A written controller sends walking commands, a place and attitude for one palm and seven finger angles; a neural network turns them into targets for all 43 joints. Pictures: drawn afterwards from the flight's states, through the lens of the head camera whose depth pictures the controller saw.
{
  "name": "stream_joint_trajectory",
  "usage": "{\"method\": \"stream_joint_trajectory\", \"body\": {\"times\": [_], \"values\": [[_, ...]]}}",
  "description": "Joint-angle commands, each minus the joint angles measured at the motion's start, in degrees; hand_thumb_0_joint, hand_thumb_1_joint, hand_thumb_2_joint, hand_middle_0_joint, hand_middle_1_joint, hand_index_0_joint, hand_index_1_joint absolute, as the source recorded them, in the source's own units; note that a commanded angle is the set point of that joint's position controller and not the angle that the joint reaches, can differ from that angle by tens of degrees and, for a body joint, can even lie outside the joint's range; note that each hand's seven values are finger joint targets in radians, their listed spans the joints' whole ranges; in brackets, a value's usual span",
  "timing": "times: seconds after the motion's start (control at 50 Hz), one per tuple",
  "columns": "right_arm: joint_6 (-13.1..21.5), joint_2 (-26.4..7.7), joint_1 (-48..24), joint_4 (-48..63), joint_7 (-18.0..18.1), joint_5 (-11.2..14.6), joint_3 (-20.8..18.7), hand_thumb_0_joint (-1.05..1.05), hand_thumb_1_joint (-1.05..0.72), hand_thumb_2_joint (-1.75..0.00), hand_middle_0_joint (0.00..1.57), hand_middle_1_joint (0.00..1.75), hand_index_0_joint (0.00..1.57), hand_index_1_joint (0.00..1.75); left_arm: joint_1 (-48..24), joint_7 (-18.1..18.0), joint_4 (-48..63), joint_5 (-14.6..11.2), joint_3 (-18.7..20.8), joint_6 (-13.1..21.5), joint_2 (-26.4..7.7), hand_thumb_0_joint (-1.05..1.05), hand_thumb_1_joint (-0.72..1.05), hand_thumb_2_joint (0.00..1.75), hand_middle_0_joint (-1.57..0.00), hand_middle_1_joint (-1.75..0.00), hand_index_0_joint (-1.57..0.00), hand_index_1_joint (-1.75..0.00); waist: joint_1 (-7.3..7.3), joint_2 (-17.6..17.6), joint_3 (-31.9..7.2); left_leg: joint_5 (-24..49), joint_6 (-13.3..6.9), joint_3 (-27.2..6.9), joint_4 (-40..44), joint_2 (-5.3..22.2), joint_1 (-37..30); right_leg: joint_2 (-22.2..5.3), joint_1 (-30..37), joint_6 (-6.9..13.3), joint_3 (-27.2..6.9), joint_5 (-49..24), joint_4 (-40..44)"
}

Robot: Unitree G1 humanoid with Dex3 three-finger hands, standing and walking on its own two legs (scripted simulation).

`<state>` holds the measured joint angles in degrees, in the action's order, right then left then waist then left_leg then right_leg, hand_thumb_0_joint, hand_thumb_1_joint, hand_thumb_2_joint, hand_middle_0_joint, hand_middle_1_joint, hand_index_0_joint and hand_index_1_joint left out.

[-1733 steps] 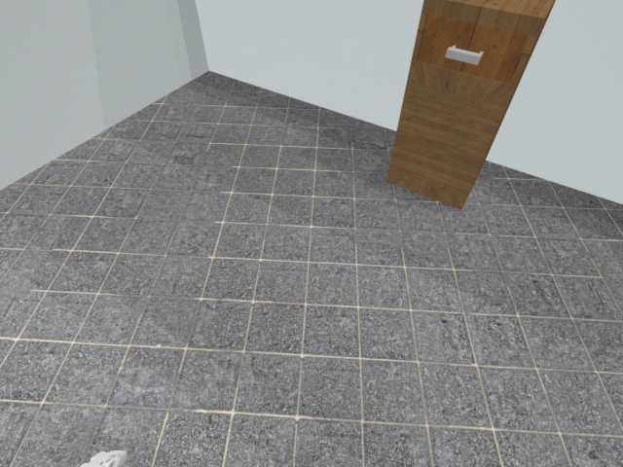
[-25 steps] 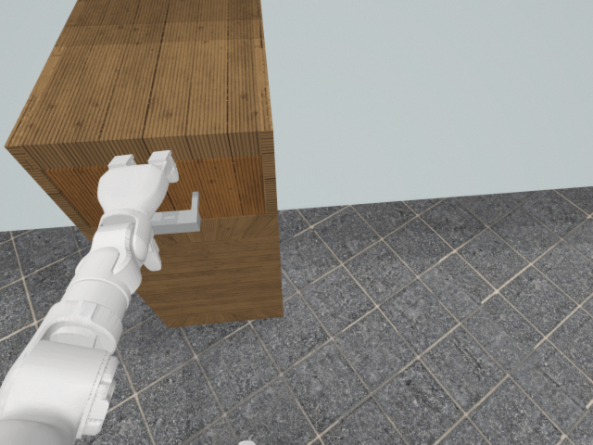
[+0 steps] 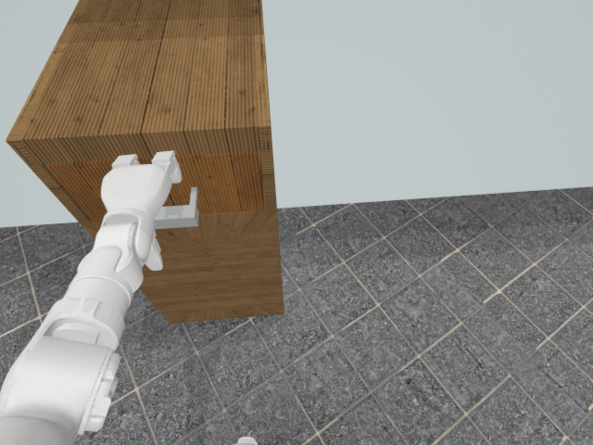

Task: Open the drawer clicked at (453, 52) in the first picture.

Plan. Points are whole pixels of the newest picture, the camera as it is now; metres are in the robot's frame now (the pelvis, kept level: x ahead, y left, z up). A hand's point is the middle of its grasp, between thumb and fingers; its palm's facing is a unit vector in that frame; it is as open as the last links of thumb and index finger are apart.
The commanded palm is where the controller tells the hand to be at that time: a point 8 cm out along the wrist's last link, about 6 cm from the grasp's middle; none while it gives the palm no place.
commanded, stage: re-aim the fingers above the handle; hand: left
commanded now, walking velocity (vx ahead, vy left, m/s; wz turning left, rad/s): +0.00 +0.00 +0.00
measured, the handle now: (165, 206) +0.50 +0.23 -0.04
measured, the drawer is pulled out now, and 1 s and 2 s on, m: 0.00 0.00 0.00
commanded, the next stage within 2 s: lower the fingers behind the handle in 1.68 s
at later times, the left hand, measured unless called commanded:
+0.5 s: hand (146, 212) +0.45 +0.23 +0.02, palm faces -0.06 -0.04 -1.00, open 13.8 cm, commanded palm +0.44 +0.23 +0.07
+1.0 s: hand (143, 209) +0.46 +0.23 +0.01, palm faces -0.07 -0.05 -1.00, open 13.8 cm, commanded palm +0.45 +0.23 +0.08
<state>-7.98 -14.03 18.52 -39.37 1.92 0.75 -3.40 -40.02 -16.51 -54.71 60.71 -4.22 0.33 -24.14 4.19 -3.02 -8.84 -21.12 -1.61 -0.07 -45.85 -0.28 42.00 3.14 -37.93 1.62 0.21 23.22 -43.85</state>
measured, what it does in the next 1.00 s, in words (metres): stands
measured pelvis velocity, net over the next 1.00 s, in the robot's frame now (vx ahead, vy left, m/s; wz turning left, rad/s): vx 0.00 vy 0.01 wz -0.02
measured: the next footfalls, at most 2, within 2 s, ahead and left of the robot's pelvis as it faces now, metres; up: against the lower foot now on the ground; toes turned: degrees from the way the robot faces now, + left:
none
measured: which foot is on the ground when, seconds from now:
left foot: down 0.00-1.00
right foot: down 0.00-1.00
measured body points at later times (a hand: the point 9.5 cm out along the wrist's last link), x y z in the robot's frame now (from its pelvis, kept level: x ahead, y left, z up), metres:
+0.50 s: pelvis -0.01 +0.00 +0.00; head +0.08 +0.00 +0.44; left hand +0.45 +0.23 +0.07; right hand +0.02 -0.27 -0.13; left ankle +0.00 +0.10 -0.70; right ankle -0.03 -0.11 -0.70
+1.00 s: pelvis +0.00 +0.01 +0.00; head +0.09 +0.01 +0.44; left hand +0.46 +0.23 +0.07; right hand +0.01 -0.26 -0.13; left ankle +0.00 +0.10 -0.70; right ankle -0.03 -0.11 -0.70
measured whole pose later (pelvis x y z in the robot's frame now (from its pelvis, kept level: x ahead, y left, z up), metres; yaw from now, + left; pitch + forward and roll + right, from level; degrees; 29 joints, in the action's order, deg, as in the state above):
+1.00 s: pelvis +0.00 +0.01 +0.00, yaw -1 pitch +19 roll -2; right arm -7.6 -13.9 20.5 -40.4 1.5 0.4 -3.6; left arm -41.1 -17.2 -55.7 61.6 -2.0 2.8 -26.3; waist 4.9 -3.0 -9.1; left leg -21.8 -2.6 0.7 -47.8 -0.3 45.1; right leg 3.1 -40.7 0.6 -0.5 23.1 -44.7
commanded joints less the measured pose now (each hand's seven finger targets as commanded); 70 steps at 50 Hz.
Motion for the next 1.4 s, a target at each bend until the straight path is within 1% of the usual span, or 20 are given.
{"method": "stream_joint_trajectory", "body": {"times": [0.0,0.14,0.18,0.22,0.34,0.36,0.42,0.5,0.56,0.62,0.72,0.82,0.94,1.0,1.08,1.12,1.14,1.26,1.28,1.38], "values": [[1.2,-8.4,5.9,4.3,0.7,-0.5,-3.0,0.00,-0.90,-0.90,0.20,0.30,0.20,0.30,-22.2,-3.3,10.1,0.6,6.6,0.9,-15.7,0.00,-0.50,0.30,-0.30,-1.20,-0.30,-1.20,0.20,0.0,-21.0,20.8,-1.3,1.1,1.8,-1.2,-14.8,0.7,7.1,0.4,-0.1,-23.0,4.1],[1.2,-8.8,6.3,4.4,0.6,-0.2,-3.0,0.00,-0.90,-0.90,0.20,0.30,0.20,0.30,-20.4,-4.1,9.6,0.4,8.5,-0.1,-18.6,0.00,-0.50,0.30,-0.30,-1.20,-0.30,-1.20,-0.31,0.6,-23.3,20.7,-1.3,1.8,2.0,-1.2,-13.0,0.6,10.1,-0.1,-0.8,-25.1,4.1],[1.4,-9.0,6.6,4.0,0.8,0.0,-3.0,0.00,-0.90,-0.90,0.20,0.30,0.20,0.30,-22.9,-3.7,10.1,0.2,7.0,0.1,-17.6,0.00,-0.50,0.30,-0.30,-1.20,-0.30,-1.20,1.20,2.1,-21.9,18.9,-1.6,1.6,2.2,-1.2,-12.8,0.6,9.2,-0.3,-0.8,-23.9,5.0],[1.7,-9.1,6.9,3.6,1.0,0.0,-3.1,0.00,-0.90,-0.90,0.20,0.30,0.20,0.30,-24.6,-2.9,10.7,-0.2,5.9,0.9,-16.8,0.00,-0.50,0.30,-0.30,-1.20,-0.30,-1.20,2.03,1.3,-21.1,18.7,-1.6,1.4,2.3,-1.1,-13.4,0.5,8.5,-0.2,-0.9,-23.3,5.4],[1.9,-8.7,7.4,2.9,1.2,-0.1,-3.3,0.00,-0.90,-0.90,0.20,0.30,0.20,0.30,-24.4,-2.8,11.7,0.0,5.8,3.6,-16.2,0.00,-0.50,0.30,-0.30,-1.20,-0.30,-1.20,1.55,-1.8,-22.5,20.7,-1.3,0.5,1.9,-0.9,-16.8,1.0,5.1,0.2,-0.3,-21.3,4.8],[2.1,-8.7,7.5,2.6,1.0,-0.2,-3.3,0.00,-0.90,-0.90,0.20,0.30,0.20,0.30,-24.2,-3.0,10.4,-0.3,4.7,3.3,-14.4,0.00,-0.50,0.30,-0.30,-1.20,-0.30,-1.20,2.14,-1.6,-20.6,19.7,-1.3,0.7,1.8,-0.9,-16.1,1.0,4.2,0.3,0.0,-20.4,4.8],[2.0,-9.1,7.6,2.4,0.7,-0.4,-3.2,0.00,-0.90,-0.90,0.20,0.30,0.20,0.30,-25.4,-4.0,9.8,0.0,6.8,2.6,-16.9,0.00,-0.50,0.30,-0.30,-1.20,-0.30,-1.20,1.30,-2.0,-21.2,20.5,-1.1,0.4,1.8,-0.8,-15.8,1.1,3.9,0.6,0.3,-19.9,4.3],[1.9,-9.1,7.6,2.8,0.5,-0.4,-3.0,0.00,-0.90,-0.90,0.20,0.30,0.20,0.30,-25.2,-4.7,6.9,0.5,5.9,0.5,-16.1,0.00,-0.50,0.30,-0.30,-1.20,-0.30,-1.20,1.58,-1.3,-20.7,19.6,-1.1,0.5,1.7,-0.8,-15.1,1.3,3.2,0.5,0.6,-19.0,4.1],[1.9,-9.1,7.9,3.1,0.4,-0.6,-3.1,0.00,-0.90,-0.90,0.20,0.30,0.20,0.30,-26.6,-4.2,8.5,0.6,5.9,0.3,-16.0,0.00,-0.50,0.30,-0.30,-1.20,-0.30,-1.20,1.61,-1.9,-24.0,22.7,-1.1,0.4,1.2,-0.6,-17.3,1.3,4.0,0.5,0.7,-21.4,3.5],[1.3,-9.8,7.7,2.9,0.8,-0.8,-2.8,0.00,-0.90,-0.90,0.20,0.30,0.20,0.30,-27.3,-3.5,8.9,0.7,9.9,0.6,-22.2,0.00,-0.50,0.30,-0.30,-1.20,-0.30,-1.20,1.05,-1.5,-24.7,24.1,-1.1,0.2,0.7,-0.5,-16.3,1.1,5.1,0.4,0.2,-23.0,2.9],[1.6,-9.0,8.3,3.4,0.4,-0.7,-3.2,0.00,-0.90,-0.90,0.20,0.30,0.20,0.30,-24.8,-2.2,8.4,0.0,5.0,1.2,-14.6,0.00,-0.50,0.30,-0.30,-1.20,-0.30,-1.20,1.85,-1.7,-23.5,26.0,-0.9,0.0,0.8,0.0,-19.0,1.6,2.9,0.5,1.0,-22.0,3.6],[1.2,-9.3,8.2,3.0,0.3,-0.6,-3.2,0.00,-0.90,-0.90,0.20,0.30,0.20,0.30,-25.2,-1.8,9.2,0.1,5.6,2.2,-15.5,0.00,-0.50,0.30,-0.30,-1.20,-0.30,-1.20,1.90,-1.2,-20.9,24.6,-0.9,-0.4,1.3,0.0,-17.8,1.5,2.0,0.6,1.2,-20.7,3.8],[1.3,-9.3,8.3,2.5,0.3,-0.8,-3.4,0.00,-0.90,-0.90,0.20,0.30,0.20,0.30,-27.8,-3.9,11.3,0.8,6.9,2.4,-17.0,0.00,-0.50,0.30,-0.30,-1.20,-0.30,-1.20,1.68,-3.3,-23.8,25.1,-0.5,-1.0,1.2,0.4,-20.7,1.7,0.0,0.7,1.4,-18.7,3.3],[1.5,-9.2,8.2,2.4,0.1,-0.8,-3.2,0.00,-0.90,-0.90,0.20,0.30,0.20,0.30,-27.8,-4.7,8.6,0.9,5.3,0.7,-15.0,0.00,-0.50,0.30,-0.30,-1.20,-0.30,-1.20,2.11,-3.2,-21.7,23.1,-0.5,-0.7,1.3,0.1,-18.7,1.8,-0.1,0.8,1.6,-17.6,3.5],[1.4,-9.6,8.5,2.5,0.3,-0.7,-2.8,0.00,-0.90,-0.90,0.20,0.30,0.20,0.30,-28.8,-4.1,7.5,0.8,7.1,-0.5,-18.6,0.00,-0.50,0.30,-0.30,-1.20,-0.30,-1.20,1.74,-1.7,-24.0,22.8,-0.8,-0.3,1.5,-0.1,-17.4,1.5,2.7,0.5,1.1,-19.5,3.5],[1.4,-9.4,8.6,2.5,0.3,-0.7,-3.0,0.00,-0.90,-0.90,0.20,0.30,0.20,0.30,-28.7,-3.4,7.1,0.5,5.6,-0.5,-16.3,0.00,-0.50,0.30,-0.30,-1.20,-0.30,-1.20,2.34,-2.1,-23.2,23.8,-0.8,-0.3,1.3,-0.1,-18.2,1.6,2.2,0.6,1.1,-20.0,3.8],[1.3,-9.6,8.8,2.4,0.4,-0.6,-2.9,0.00,-0.90,-0.90,0.20,0.30,0.20,0.30,-28.7,-3.4,6.9,0.9,7.0,-0.4,-18.4,0.00,-0.50,0.30,-0.30,-1.20,-0.30,-1.20,2.02,-1.1,-23.4,23.2,-0.8,-0.4,1.5,0.1,-17.9,1.5,2.4,0.4,1.1,-19.5,3.7],[1.7,-9.5,8.9,2.7,0.7,-0.4,-2.8,0.00,-0.90,-0.90,0.20,0.30,0.20,0.30,-29.7,-2.6,5.8,0.5,4.5,0.4,-16.0,0.00,-0.50,0.30,-0.30,-1.20,-0.30,-1.20,3.09,-1.0,-20.2,18.8,-1.1,-0.2,1.9,-0.2,-15.9,1.4,1.2,0.4,0.9,-16.6,4.7],[1.6,-9.6,8.7,2.6,0.8,-0.4,-2.7,0.00,-0.90,-0.90,0.20,0.30,0.20,0.30,-29.2,-2.7,5.7,0.8,6.4,0.5,-18.4,0.00,-0.50,0.30,-0.30,-1.20,-0.30,-1.20,2.24,-1.5,-21.0,18.9,-1.1,-0.2,2.0,-0.2,-15.7,1.4,1.7,0.4,0.7,-16.7,4.5],[1.6,-9.4,9.1,2.8,0.9,-0.4,-2.6,0.00,-0.90,-0.90,0.20,0.30,0.20,0.30,-28.3,-2.6,5.2,0.6,5.8,0.9,-17.9,0.00,-0.50,0.30,-0.30,-1.20,-0.30,-1.20,2.65,-0.2,-21.5,19.1,-1.3,0.2,1.3,-0.5,-14.3,1.3,2.8,0.2,0.4,-18.5,4.3]]}}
